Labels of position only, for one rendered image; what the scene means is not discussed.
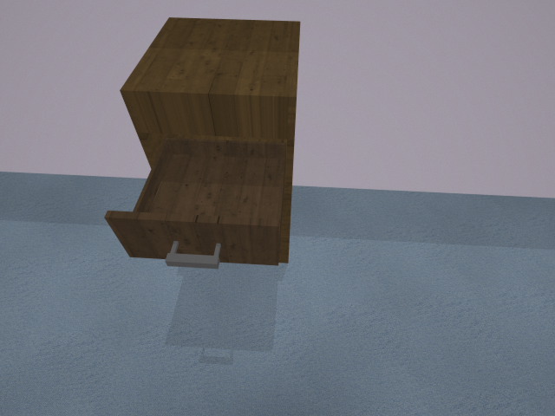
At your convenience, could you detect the handle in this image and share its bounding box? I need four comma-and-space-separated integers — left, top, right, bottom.
165, 241, 221, 269

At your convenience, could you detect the cabinet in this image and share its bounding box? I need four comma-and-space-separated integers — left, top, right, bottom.
120, 17, 300, 263

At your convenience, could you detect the drawer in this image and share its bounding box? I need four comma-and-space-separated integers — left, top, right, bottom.
104, 138, 286, 266

